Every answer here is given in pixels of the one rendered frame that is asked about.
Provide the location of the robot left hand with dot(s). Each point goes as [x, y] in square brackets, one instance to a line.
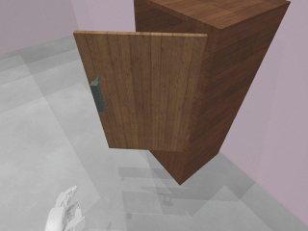
[60, 219]

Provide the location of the handle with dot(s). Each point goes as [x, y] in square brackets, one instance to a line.
[97, 95]

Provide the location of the cupboard door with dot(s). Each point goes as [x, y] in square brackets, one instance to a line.
[149, 81]

